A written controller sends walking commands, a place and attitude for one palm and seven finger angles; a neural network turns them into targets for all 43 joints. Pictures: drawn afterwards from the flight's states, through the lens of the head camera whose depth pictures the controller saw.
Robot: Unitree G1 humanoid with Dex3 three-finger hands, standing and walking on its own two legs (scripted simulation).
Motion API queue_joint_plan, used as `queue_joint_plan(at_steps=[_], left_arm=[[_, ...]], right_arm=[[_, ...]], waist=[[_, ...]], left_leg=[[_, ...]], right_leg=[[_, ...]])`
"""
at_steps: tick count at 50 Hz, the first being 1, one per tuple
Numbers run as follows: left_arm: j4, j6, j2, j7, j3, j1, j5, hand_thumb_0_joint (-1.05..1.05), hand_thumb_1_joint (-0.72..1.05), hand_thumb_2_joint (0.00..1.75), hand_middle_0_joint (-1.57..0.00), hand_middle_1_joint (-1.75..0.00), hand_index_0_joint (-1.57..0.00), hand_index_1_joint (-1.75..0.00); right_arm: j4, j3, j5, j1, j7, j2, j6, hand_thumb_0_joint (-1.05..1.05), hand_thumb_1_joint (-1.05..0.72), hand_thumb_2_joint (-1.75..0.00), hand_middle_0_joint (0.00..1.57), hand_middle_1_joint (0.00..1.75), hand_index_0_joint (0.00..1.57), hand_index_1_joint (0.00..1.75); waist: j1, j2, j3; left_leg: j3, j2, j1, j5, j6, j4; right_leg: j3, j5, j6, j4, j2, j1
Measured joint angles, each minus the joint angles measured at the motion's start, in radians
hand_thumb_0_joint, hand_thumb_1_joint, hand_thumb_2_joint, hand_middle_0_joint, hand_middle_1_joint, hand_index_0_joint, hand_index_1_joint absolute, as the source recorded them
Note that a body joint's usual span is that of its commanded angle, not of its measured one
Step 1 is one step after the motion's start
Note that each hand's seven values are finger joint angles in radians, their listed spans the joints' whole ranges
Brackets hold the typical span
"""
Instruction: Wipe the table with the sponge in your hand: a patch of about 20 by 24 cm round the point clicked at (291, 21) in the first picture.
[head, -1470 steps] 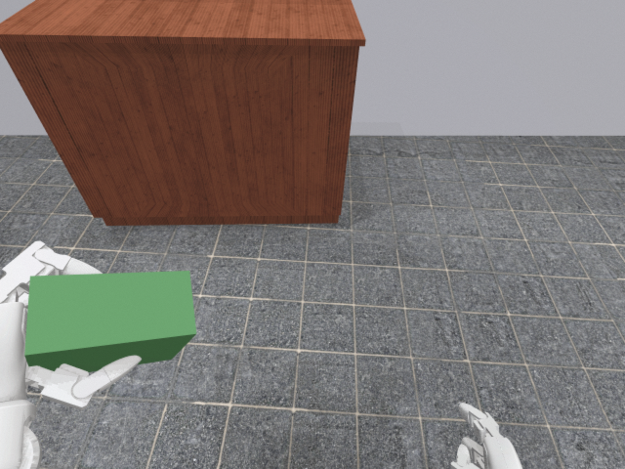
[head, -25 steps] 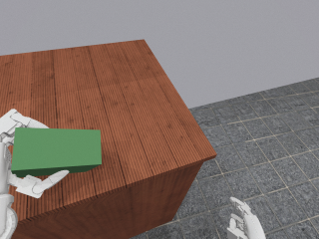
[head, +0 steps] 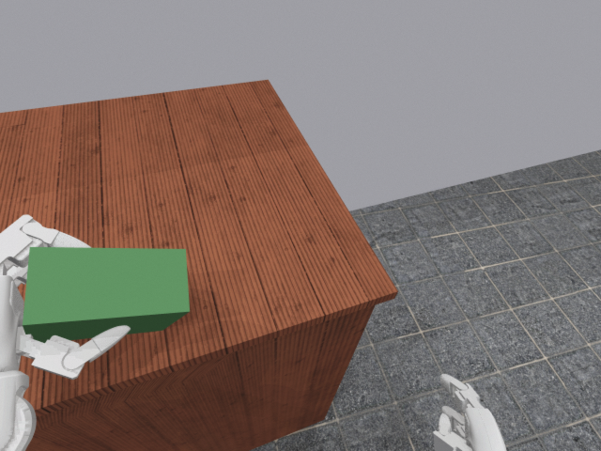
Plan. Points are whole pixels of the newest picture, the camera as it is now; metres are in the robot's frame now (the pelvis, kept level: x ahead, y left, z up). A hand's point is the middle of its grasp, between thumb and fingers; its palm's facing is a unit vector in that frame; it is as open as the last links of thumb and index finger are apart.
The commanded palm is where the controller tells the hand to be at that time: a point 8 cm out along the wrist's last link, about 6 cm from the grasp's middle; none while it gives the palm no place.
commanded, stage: shuffle to correct the standing spot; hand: left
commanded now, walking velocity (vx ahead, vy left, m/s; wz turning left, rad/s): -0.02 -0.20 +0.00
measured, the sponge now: (131, 295) +0.24 +0.21 +0.13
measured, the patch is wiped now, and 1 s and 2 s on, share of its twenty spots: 0.00 0.00 0.00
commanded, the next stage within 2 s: none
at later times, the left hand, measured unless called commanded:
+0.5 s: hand (123, 300) +0.22 +0.20 +0.16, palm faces +0.38 -0.85 -0.37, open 10.4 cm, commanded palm +0.16 +0.23 +0.17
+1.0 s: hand (149, 298) +0.22 +0.18 +0.16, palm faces +0.35 -0.85 -0.39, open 10.4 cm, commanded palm +0.16 +0.22 +0.17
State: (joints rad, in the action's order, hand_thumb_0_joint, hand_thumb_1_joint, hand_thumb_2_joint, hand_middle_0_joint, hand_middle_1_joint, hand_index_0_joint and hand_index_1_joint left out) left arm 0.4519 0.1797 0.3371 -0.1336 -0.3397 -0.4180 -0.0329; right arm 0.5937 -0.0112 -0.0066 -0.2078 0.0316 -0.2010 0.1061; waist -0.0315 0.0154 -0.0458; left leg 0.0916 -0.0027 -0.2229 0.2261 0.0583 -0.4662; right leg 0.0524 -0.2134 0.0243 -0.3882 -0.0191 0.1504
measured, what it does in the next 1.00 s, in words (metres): shifts its weight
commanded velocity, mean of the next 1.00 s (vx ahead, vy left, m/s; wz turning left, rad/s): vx -0.02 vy -0.20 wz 0.00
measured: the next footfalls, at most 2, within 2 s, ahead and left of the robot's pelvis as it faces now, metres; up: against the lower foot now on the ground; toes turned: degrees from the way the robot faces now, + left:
none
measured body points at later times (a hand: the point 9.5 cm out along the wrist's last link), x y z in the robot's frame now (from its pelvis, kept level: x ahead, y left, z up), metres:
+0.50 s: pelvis +0.00 -0.05 -0.01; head +0.03 -0.03 +0.44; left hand +0.19 +0.24 +0.18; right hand +0.18 -0.27 -0.08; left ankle +0.02 +0.07 -0.74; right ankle +0.00 -0.14 -0.74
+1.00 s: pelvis +0.00 -0.06 -0.01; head +0.04 -0.05 +0.44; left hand +0.20 +0.22 +0.18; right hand +0.17 -0.29 -0.09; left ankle +0.02 +0.07 -0.74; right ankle +0.00 -0.14 -0.74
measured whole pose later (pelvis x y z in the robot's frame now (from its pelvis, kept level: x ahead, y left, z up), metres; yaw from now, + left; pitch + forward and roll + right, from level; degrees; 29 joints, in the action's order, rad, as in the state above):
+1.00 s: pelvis +0.00 -0.06 -0.01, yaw +0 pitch +0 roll -2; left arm 0.58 0.15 0.40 -0.10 -0.39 -0.48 -0.09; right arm 0.57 0.01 -0.01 -0.21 0.03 -0.19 0.07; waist 0.00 0.01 -0.06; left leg 0.03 -0.10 -0.33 0.29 -0.03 -0.61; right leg 0.10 -0.29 -0.07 -0.52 0.07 0.24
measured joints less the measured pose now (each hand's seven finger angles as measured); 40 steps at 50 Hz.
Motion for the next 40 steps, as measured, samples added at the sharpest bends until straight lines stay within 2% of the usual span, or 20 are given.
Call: queue_joint_plan(at_steps=[14, 28, 34, 40], left_arm=[[0.052, -0.024, 0.022, 0.012, -0.018, -0.005, -0.018, -0.02, -0.53, 1.03, -0.67, -1.34, -0.71, -1.33], [0.091, -0.040, 0.032, 0.019, -0.029, -0.040, -0.048, -0.02, -0.53, 1.03, -0.67, -1.34, -0.71, -1.33], [0.106, -0.040, 0.040, 0.021, -0.027, -0.051, -0.055, -0.02, -0.53, 1.03, -0.67, -1.34, -0.71, -1.33], [0.116, -0.032, 0.063, 0.029, -0.040, -0.055, -0.056, -0.02, -0.53, 1.03, -0.67, -1.34, -0.71, -1.33]], right_arm=[[-0.033, -0.003, -0.003, 0.015, -0.021, 0.030, -0.019, 0.01, -0.90, -0.89, 0.20, 0.30, 0.20, 0.30], [-0.024, 0.027, -0.005, 0.004, -0.006, -0.005, -0.034, 0.01, -0.90, -0.89, 0.20, 0.30, 0.20, 0.30], [-0.014, 0.038, -0.005, -0.008, 0.004, -0.015, -0.037, 0.01, -0.91, -0.89, 0.20, 0.30, 0.20, 0.30], [-0.018, 0.033, -0.002, -0.010, 0.006, -0.004, -0.036, 0.01, -0.91, -0.89, 0.20, 0.30, 0.20, 0.30]], waist=[[0.006, 0.005, -0.024], [0.016, -0.012, -0.013], [0.030, -0.003, -0.004], [0.033, 0.004, -0.014]], left_leg=[[-0.013, -0.033, -0.025, 0.007, -0.030, -0.026], [-0.045, -0.082, -0.081, 0.044, -0.074, -0.110], [-0.052, -0.085, -0.093, 0.064, -0.081, -0.142], [-0.054, -0.089, -0.093, 0.063, -0.086, -0.140]], right_leg=[[0.011, -0.009, -0.028, -0.020, 0.032, 0.022], [0.037, -0.049, -0.080, -0.089, 0.078, 0.067], [0.044, -0.079, -0.087, -0.133, 0.079, 0.082], [0.046, -0.080, -0.087, -0.133, 0.083, 0.084]])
